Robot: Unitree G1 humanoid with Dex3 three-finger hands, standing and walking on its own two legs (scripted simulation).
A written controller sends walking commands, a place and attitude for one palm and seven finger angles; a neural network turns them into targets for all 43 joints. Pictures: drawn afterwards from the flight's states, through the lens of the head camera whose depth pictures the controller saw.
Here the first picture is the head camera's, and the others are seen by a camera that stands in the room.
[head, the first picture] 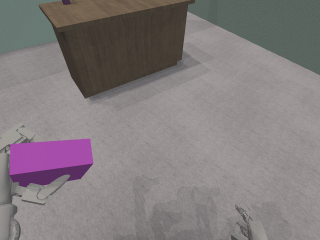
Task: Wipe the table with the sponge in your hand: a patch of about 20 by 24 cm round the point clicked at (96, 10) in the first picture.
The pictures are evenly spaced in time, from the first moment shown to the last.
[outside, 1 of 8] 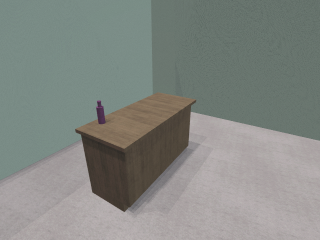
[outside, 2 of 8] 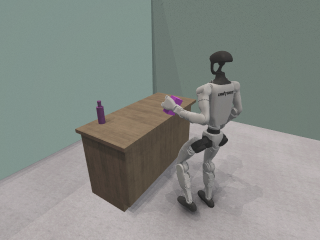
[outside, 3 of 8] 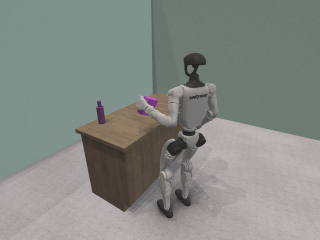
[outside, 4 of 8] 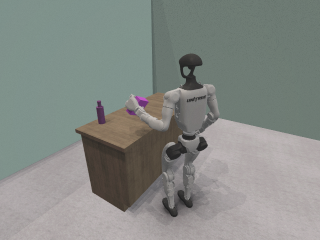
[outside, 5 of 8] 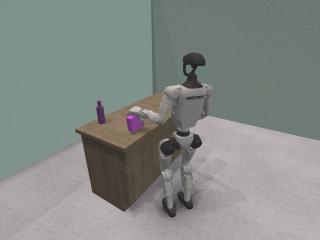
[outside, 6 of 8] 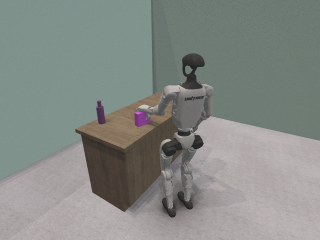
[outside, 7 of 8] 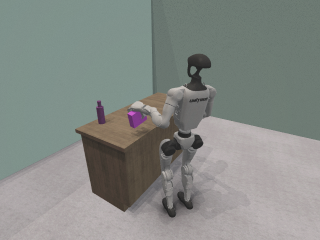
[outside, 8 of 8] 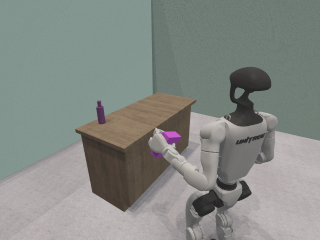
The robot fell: no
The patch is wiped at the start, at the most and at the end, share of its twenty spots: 0.00 0.85 0.85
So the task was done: no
